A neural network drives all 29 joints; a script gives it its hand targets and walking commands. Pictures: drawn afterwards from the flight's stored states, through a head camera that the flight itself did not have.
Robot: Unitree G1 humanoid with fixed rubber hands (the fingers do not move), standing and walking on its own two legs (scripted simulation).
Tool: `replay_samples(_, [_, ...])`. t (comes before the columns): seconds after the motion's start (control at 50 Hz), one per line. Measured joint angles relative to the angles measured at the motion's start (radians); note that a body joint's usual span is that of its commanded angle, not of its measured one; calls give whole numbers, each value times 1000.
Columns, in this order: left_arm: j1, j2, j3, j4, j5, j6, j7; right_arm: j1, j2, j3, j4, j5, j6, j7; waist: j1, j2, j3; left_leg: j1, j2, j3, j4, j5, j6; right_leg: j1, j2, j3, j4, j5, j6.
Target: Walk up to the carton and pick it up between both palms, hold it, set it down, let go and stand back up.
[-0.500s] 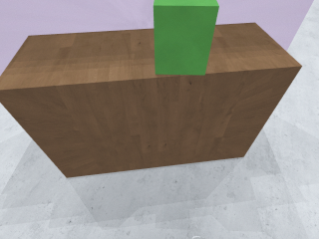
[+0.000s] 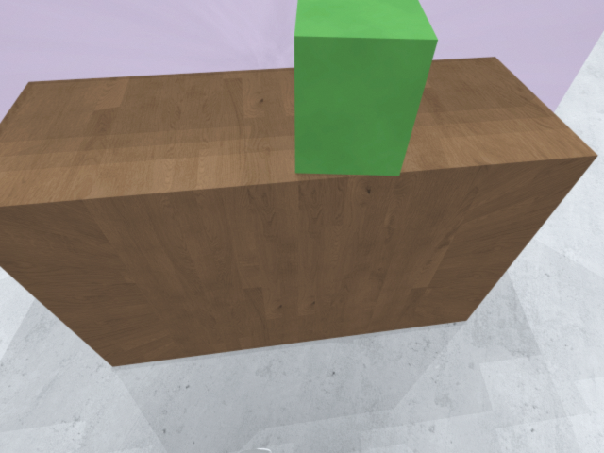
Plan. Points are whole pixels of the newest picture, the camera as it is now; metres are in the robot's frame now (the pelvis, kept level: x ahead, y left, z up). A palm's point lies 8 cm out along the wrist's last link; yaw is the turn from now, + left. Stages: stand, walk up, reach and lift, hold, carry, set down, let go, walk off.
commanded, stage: walk up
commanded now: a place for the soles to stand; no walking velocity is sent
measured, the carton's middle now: (350, 76) +0.74 -0.05 +0.13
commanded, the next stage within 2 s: none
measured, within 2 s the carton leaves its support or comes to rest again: neither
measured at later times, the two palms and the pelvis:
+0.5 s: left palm out of the picture +0.07 +0.28 -0.08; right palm out of the picture +0.10 -0.35 -0.07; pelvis +0.00 -0.04 +0.01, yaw +3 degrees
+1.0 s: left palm out of the picture +0.13 +0.28 -0.08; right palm out of the picture +0.13 -0.33 -0.07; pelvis +0.00 -0.03 +0.00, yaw +4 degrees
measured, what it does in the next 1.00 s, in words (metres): steps on the spot: right foot, then left foot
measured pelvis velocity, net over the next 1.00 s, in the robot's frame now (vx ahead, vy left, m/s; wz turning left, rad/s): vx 0.00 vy -0.03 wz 0.07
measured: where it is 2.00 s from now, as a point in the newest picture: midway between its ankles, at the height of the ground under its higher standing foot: outside the picture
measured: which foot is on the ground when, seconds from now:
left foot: down 0.00-0.36, up 0.38-0.58, down 0.60-1.00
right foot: up 0.00-0.30, down 0.32-1.00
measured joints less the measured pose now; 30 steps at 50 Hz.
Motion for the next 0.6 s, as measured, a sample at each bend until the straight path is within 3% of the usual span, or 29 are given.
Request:
replay_samples(0.06, [-67, 2, 0, -1, 0, 7, 4, 4, 19, 0, 0, 0, 0, 0, 1, -5, 0, 6, -1, -27, 2, -12, 2, -59, 15, 2, 152, -42, 0])
replay_samples(0.12, [-108, 6, 0, -1, 0, 8, 4, -3, 19, 0, -1, 0, 0, 0, 2, -8, 1, 5, -1, -53, 2, -6, 0, -74, 5, 2, 154, -43, 0])
replay_samples(0.28, [-106, 15, -1, 1, 0, 24, 4, -31, 19, 0, -1, 0, 2, 0, 2, -17, 6, 2, -2, -60, 2, -1, -11, -72, -3, 3, -28, -44, 0])
replay_samples(0.34, [-91, 15, -1, 14, 0, 9, 5, -40, 21, 0, 0, 0, 18, 0, 2, -16, 6, -2, -2, -60, 4, 0, -27, -46, -3, 2, -151, 97, 0])
replay_samples(0.42, [-70, 2, -1, 26, 0, -6, 7, -45, 25, 0, 0, 0, 36, 0, 2, -14, 6, -1, -10, -72, 43, -162, -27, -45, -10, 2, -161, 146, 0])
replay_samples(0.46, [-73, -2, -1, 25, 0, -9, 7, -44, 25, 0, 0, 0, 40, 0, 1, -11, 6, -1, -10, -76, 49, -173, -27, -48, -16, 2, -170, 145, 0])
replay_samples(0.56, [-106, -12, -1, 26, 0, -8, 7, -44, 25, 0, 3, 0, 40, 0, 1, 5, 5, 30, -9, -39, 37, -97, -27, -51, -18, 1, -168, 145, 10])
replay_samples(0.6, [-129, -16, -1, 26, 0, -4, 7, -45, 24, 0, 5, 0, 40, 0, 1, 21, 6, 55, -8, -58, -3, -37, -18, -56, -7, -4, -155, 140, 17])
